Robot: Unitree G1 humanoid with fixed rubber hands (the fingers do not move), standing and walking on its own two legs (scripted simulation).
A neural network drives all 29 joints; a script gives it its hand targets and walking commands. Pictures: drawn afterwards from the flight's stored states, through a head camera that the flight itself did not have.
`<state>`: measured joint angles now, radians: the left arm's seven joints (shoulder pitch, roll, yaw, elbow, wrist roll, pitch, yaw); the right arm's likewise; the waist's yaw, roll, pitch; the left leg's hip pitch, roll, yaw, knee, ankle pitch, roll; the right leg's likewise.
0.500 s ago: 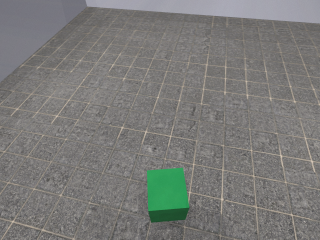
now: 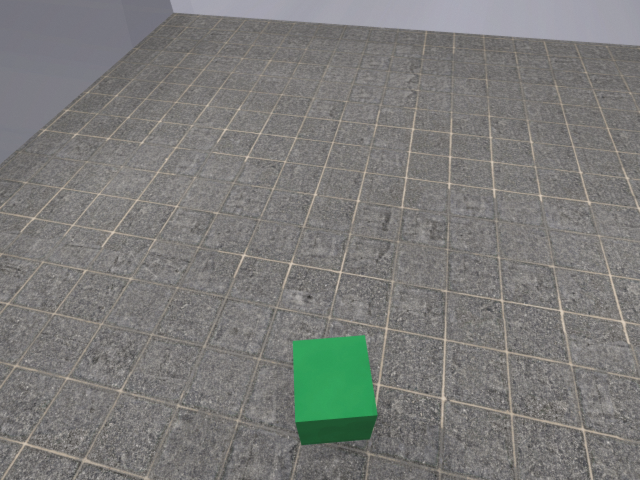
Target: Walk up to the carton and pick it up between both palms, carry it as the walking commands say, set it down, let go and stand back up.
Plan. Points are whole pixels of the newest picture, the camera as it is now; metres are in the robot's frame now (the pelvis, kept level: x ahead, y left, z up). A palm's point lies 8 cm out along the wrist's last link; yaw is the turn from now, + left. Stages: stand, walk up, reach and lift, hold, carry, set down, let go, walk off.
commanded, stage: stand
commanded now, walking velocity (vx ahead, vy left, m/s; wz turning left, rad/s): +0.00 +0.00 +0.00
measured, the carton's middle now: (332, 391) +0.43 +0.01 -0.65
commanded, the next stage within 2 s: reach and lift in 0.10 s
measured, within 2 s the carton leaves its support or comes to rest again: neither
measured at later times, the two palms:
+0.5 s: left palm (166, 478) +0.14 +0.23 -0.14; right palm (487, 475) +0.16 -0.21 -0.15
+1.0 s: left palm (207, 436) +0.21 +0.20 -0.18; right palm (466, 404) +0.26 -0.20 -0.16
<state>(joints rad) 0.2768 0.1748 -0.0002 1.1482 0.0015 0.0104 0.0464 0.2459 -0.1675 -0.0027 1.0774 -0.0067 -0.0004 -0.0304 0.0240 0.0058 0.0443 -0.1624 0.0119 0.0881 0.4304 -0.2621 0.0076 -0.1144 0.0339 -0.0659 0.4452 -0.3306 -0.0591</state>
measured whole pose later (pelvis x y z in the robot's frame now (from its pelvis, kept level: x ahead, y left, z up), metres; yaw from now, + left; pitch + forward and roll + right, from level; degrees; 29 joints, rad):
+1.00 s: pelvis -0.12 +0.01 -0.08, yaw -1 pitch +21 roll +0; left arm -0.44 0.12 0.07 0.52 -0.02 0.51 0.12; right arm -0.63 -0.30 -0.05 0.70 0.02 0.45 0.04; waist 0.02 0.00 0.07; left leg -1.06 0.01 0.04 0.99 -0.30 0.01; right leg -1.02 0.02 -0.07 1.03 -0.38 -0.06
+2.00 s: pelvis -0.14 +0.02 -0.14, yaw -1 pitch +32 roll +0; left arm -1.39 0.26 0.24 0.78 -0.04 0.22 0.21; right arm -1.53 -0.47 -0.15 1.03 0.12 0.18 -0.01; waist 0.02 0.00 0.52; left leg -1.44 0.00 0.02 1.18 -0.29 0.01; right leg -1.41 0.03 -0.06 1.23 -0.37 -0.06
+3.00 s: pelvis -0.16 +0.02 -0.40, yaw +0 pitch +34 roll +4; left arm -1.58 0.33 0.24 1.09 -0.17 0.15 0.20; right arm -1.70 -0.52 -0.04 1.21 0.24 0.16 -0.04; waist 0.02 0.00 0.52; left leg -2.21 0.01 0.06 2.12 -0.50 0.01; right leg -2.20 0.00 -0.05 2.21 -0.61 -0.07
